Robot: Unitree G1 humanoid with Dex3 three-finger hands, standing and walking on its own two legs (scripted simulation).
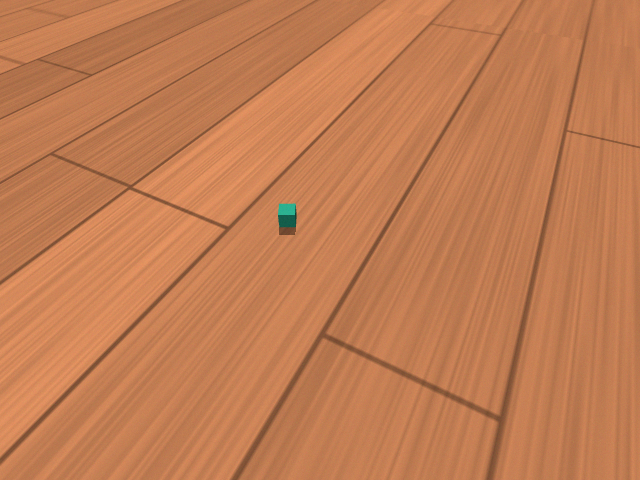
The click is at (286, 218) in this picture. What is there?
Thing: cube
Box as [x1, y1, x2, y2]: [278, 204, 296, 226]
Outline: 279,204 279,226 295,226 295,204
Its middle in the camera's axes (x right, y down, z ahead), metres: -0.14 -0.14 +1.78
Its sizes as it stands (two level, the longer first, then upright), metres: 0.076 0.076 0.076
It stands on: the floor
